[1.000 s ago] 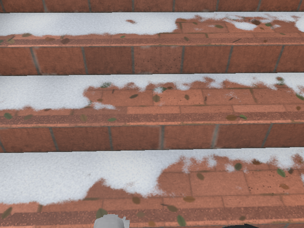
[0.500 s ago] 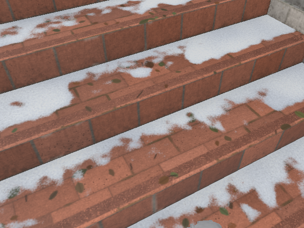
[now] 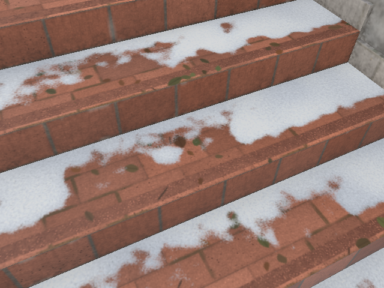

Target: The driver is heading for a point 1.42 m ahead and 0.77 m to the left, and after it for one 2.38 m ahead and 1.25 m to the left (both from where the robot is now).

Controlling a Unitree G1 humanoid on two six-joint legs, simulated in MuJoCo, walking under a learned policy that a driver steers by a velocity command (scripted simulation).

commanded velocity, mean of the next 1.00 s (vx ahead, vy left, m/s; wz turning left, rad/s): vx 0.05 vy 0.00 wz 0.53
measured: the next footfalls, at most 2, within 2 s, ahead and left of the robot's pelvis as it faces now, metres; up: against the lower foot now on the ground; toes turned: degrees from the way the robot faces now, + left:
left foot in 0.30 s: +0.09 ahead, +0.17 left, +0.00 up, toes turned +12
right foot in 0.86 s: +0.14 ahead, -0.10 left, +0.00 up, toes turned +30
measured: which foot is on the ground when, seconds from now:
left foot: up 0.00-0.28, down 0.30-0.88, up 0.90-1.00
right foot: down 0.00-0.32, up 0.34-0.84, down 0.86-1.00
